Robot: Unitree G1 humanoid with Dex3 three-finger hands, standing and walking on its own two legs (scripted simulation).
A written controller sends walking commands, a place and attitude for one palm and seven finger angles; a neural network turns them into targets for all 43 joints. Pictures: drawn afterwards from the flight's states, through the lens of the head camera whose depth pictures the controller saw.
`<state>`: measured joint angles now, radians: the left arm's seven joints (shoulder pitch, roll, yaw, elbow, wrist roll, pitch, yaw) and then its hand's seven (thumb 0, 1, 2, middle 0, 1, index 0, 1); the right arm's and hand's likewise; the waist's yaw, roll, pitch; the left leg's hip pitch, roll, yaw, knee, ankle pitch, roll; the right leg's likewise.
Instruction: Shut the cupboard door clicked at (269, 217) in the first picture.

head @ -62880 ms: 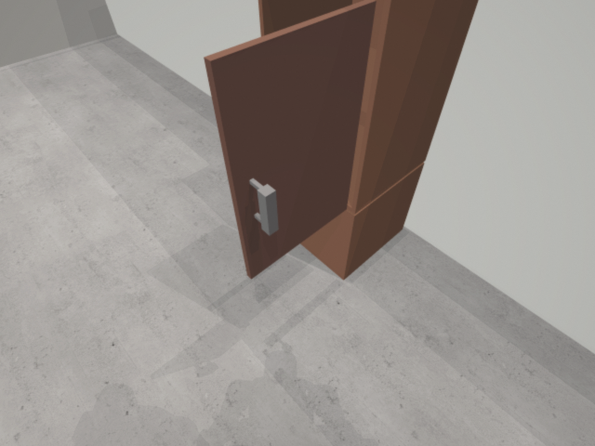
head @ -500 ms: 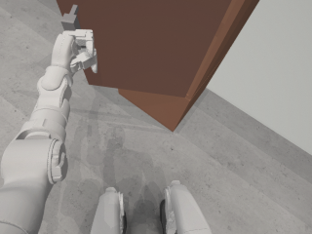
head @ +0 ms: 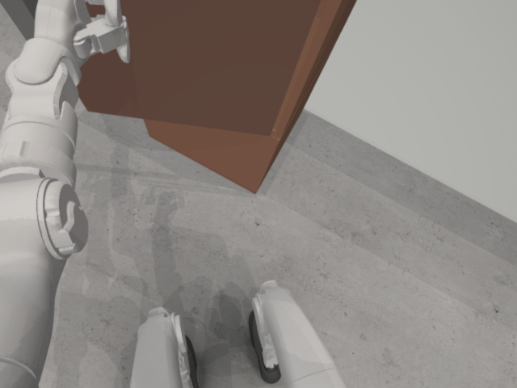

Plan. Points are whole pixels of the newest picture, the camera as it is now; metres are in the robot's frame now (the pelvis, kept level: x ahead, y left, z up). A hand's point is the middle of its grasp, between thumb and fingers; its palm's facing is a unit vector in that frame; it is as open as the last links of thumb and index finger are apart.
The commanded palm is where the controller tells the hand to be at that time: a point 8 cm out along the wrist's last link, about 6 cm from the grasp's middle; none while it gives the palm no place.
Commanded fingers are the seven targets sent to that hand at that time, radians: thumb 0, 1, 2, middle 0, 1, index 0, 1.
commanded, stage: push the door shut along its arc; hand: left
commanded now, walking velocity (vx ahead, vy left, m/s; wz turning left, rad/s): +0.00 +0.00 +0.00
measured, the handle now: (37, 6) +0.63 +0.17 +0.09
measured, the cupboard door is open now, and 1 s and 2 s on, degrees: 24 19 19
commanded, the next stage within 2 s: pull the fist back off the door in 0.26 s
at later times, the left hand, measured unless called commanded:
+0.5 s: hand (121, 15) +0.61 +0.08 +0.09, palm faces -0.03 -0.99 +0.11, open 3.0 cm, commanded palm +0.60 +0.08 +0.09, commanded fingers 0.00 0.90 0.90 -1.30 -1.50 -1.30 -1.50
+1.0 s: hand (135, 46) +0.56 +0.06 +0.09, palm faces +0.06 -1.00 -0.02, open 3.1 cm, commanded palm +0.52 +0.10 +0.09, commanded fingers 0.00 0.90 0.90 -1.30 -1.50 -1.30 -1.50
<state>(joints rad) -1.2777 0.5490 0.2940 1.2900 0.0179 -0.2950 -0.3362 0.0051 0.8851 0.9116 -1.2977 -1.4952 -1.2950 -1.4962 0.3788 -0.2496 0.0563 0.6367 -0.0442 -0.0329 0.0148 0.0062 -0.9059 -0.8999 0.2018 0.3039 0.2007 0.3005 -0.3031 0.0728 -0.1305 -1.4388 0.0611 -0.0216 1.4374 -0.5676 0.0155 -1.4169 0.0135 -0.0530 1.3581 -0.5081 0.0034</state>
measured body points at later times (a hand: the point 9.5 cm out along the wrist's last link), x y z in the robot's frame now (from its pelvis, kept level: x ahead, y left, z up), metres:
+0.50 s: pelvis +0.00 -0.01 -0.01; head +0.20 +0.03 +0.39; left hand +0.61 +0.13 +0.09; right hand -0.02 -0.27 -0.10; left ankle +0.04 +0.11 -0.58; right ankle +0.06 -0.13 -0.58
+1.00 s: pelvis +0.02 -0.01 +0.04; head +0.18 +0.00 +0.46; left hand +0.55 +0.12 +0.09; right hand -0.01 -0.26 -0.08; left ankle +0.04 +0.11 -0.58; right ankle +0.06 -0.13 -0.58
